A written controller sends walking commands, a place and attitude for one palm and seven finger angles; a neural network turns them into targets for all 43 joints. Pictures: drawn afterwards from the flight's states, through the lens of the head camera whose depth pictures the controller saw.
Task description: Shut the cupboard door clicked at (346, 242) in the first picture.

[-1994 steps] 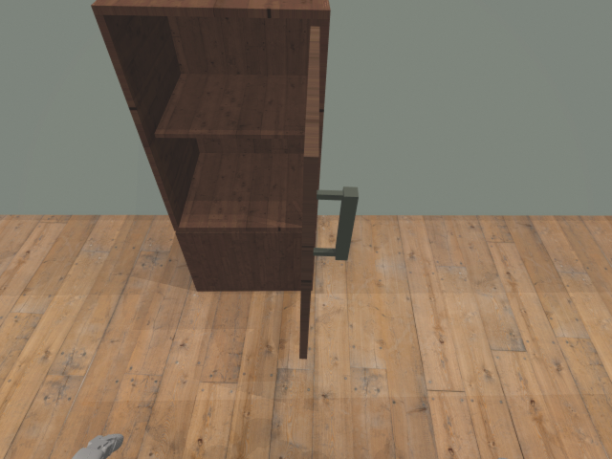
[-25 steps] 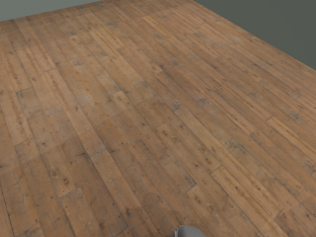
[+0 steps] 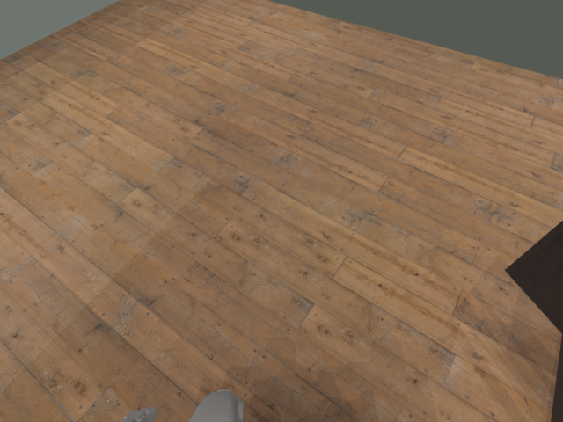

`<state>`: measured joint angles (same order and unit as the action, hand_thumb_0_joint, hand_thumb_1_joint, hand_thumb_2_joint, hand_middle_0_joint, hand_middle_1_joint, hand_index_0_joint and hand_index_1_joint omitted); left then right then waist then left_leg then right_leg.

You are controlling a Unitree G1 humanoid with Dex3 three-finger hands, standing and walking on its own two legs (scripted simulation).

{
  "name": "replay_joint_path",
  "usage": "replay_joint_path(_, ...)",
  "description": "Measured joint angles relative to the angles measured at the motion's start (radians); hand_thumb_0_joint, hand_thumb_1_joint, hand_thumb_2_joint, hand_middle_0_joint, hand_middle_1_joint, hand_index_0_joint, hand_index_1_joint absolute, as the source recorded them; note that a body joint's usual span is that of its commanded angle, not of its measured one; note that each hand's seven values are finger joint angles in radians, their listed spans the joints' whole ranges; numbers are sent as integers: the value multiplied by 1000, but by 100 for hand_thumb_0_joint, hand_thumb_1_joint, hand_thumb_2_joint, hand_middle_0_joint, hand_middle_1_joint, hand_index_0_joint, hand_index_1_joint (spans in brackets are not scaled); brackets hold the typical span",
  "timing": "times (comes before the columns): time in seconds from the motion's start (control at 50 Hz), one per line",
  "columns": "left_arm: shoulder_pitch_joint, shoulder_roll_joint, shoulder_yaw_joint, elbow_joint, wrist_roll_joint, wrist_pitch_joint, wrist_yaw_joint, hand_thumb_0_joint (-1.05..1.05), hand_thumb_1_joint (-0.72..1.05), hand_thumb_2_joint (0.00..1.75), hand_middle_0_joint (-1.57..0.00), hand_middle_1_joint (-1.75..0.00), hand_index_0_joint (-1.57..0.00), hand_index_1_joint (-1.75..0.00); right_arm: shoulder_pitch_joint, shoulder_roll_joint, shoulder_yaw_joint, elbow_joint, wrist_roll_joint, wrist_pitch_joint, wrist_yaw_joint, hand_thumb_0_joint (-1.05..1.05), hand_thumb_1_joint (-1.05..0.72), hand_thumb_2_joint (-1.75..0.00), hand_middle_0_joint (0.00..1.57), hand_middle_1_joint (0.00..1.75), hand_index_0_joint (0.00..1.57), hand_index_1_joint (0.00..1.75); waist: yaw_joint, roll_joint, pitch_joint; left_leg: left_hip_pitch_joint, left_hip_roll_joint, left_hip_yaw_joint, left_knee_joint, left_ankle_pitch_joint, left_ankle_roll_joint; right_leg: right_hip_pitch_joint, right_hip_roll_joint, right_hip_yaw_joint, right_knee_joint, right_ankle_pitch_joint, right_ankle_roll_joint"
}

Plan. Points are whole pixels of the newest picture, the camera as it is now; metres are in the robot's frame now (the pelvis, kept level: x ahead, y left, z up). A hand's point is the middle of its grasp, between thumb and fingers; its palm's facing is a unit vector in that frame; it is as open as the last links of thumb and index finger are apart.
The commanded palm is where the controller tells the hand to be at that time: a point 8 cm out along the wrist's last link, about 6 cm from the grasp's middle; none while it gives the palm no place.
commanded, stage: turn to face it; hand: left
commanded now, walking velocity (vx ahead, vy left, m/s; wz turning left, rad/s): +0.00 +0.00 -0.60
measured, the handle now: out of the picture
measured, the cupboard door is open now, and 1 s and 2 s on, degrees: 55 55 55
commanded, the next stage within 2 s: take the last steps up to it in 1.72 s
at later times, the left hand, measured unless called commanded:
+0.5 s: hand (141, 404) +0.16 +0.24 -0.17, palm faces -0.26 -0.94 -0.22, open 7.4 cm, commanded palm none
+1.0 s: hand (225, 385) +0.19 +0.11 -0.16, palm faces -0.55 -0.80 -0.24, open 7.4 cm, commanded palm none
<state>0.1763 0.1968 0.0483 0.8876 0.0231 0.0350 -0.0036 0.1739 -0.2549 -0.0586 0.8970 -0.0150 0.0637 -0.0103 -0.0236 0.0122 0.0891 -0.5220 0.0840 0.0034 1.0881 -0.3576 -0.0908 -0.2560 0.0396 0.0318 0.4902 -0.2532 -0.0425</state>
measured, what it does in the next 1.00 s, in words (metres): steps on the spot, turning right: left foot, then right foot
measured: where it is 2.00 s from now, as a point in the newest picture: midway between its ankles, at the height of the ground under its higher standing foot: outside the picture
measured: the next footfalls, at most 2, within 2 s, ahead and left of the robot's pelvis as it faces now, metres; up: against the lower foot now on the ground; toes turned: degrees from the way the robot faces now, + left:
left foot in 0.22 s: +0.07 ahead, +0.14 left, +0.00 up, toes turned -6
right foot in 0.70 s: -0.01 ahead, -0.10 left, +0.00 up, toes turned -31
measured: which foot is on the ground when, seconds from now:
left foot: up 0.00-0.20, down 0.22-0.70, up 0.72-1.00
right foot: down 0.00-0.22, up 0.24-0.68, down 0.70-1.00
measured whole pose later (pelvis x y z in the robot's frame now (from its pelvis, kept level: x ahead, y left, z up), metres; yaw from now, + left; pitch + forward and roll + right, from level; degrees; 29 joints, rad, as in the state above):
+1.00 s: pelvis +0.02 -0.01 +0.00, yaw -35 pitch +2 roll +1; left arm 0.19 0.19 0.04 0.91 0.02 0.02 0.00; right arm 0.16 -0.25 -0.05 0.89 -0.01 0.06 -0.02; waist -0.01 0.02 0.08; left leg -0.53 0.08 -0.02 1.06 -0.37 -0.11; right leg -0.25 0.06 0.06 0.47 -0.25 -0.05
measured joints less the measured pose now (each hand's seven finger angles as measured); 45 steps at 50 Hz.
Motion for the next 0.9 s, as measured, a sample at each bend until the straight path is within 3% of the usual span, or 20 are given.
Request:
replay_joint_path(0.14, 33, 6, 10, 12, 8, 2, -2, 1, 91, 90, -20, -30, -20, -30, -37, 17, 9, -21, 10, -8, -10, 0, -91, -90, 20, 30, 20, 30, 35, -38, -11, 88, -40, -9, -244, -58, 4, -19, 25, 68, 16, -7, 17)
replay_joint_path(0.2, 46, 23, 19, 20, 4, 14, 0, 1, 91, 90, -20, -30, -20, -30, -44, 29, 19, -39, 16, -27, -14, 0, -91, -90, 20, 30, 20, 30, 41, -55, -19, 182, -61, 0, -464, 28, 15, -48, 37, 104, 65, -31, 40)
replay_joint_path(0.24, 44, 45, 28, 29, -4, 27, 1, 1, 91, 90, -20, -30, -20, -30, -45, 47, 29, -44, 11, -44, -17, 0, -91, -90, 20, 30, 20, 30, 43, -84, -17, 204, -70, 28, -504, 67, 67, -91, 34, 116, 169, -119, 48)
replay_joint_path(0.28, 39, 62, 37, 34, 0, 39, -1, 1, 91, 90, -20, -30, -20, -30, -38, 61, 45, -52, 1, -45, -16, 0, -91, -90, 20, 30, 20, 30, 49, -95, -9, 220, -59, 61, -499, 49, 107, -153, 30, 76, 370, -234, 60)
replay_joint_path(0.32, 34, 74, 47, 36, 5, 46, -9, 1, 91, 90, -20, -30, -20, -30, -23, 72, 54, -56, -5, -45, -20, 0, -90, -90, 20, 30, 20, 30, 49, -85, -7, 246, -40, 82, -528, 50, 119, -204, 19, 34, 544, -244, 77)
replay_joint_path(0.4, 23, 88, 57, 25, 4, 48, -23, 1, 91, 90, -20, -30, -20, -30, 4, 81, 59, -49, -7, -49, -25, 0, -90, -90, 20, 30, 21, 30, 46, -59, -1, 286, -9, 122, -587, 73, 121, -242, -27, -11, 678, -194, 102)
replay_joint_path(0.48, 6, 94, 61, 19, 3, 53, -26, 1, 91, 90, -20, -29, -19, -30, 34, 85, 53, -29, -5, -53, -22, 0, -90, -90, 20, 30, 21, 30, 36, -44, 1, 310, 13, 172, -607, 73, 116, -233, -66, -26, 643, -166, 112)
replay_joint_path(0.56, -22, 83, 56, 15, 4, 58, -28, 1, 91, 90, -20, -29, -19, -30, 64, 73, 39, -2, -7, -48, -17, 0, -90, -90, 20, 30, 21, 30, 17, -28, 3, 322, 36, 222, -590, 55, 104, -193, -87, -52, 518, -172, 108)
replay_joint_path(0.64, -52, 60, 43, 4, 3, 49, -31, 1, 91, 90, -20, -29, -19, -30, 88, 43, 21, 24, -10, -40, -10, 0, -90, -90, 20, 30, 21, 30, -6, -2, 5, 319, 65, 271, -535, 18, 81, -125, -81, -88, 344, -171, 86)
replay_joint_path(0.7, -58, 48, 28, -15, 3, 24, -31, 1, 91, 90, -20, -29, -19, -30, 111, 15, 8, 37, -3, -31, -4, 0, -90, -90, 20, 30, 21, 30, -12, 15, -8, 289, 93, 297, -431, -36, 53, -35, -68, -105, 138, -57, 47)
replay_joint_path(0.74, -62, 28, 16, -14, 2, -2, -19, 1, 91, 90, -20, -29, -19, -30, 96, -11, 1, 50, 1, -8, -5, 0, -90, -90, 20, 30, 20, 30, -12, 45, -1, 213, 83, 200, -243, -153, 35, -51, -44, -95, 170, -100, 15)
replay_joint_path(0.78, -54, 11, 5, -13, -2, -8, -7, 1, 91, 90, -20, -29, -20, -30, 77, -25, -4, 50, 4, 12, -12, 0, -90, -90, 20, 30, 20, 30, -19, 58, 2, 131, 42, 108, -61, -173, 27, -45, -33, -82, 157, -106, 3)
replay_joint_path(0.84, -35, 2, -1, -8, -6, -6, 4, 1, 91, 90, -20, -30, -20, -30, 46, -19, -1, 40, 2, 13, -8, 0, -91, -90, 20, 30, 20, 30, -14, 41, 2, 46, 13, 53, 58, -87, 11, -21, -20, -46, 78, -57, 1)
replay_joint_path(0.9, -17, 1, -4, 2, -7, -8, 4, 1, 91, 90, -20, -30, -20, -30, 22, -6, 5, 17, 1, 3, -2, 0, -91, -90, 20, 30, 20, 30, -11, 19, -1, 3, 8, 18, 47, -20, -3, -4, -8, -17, 14, -17, -10)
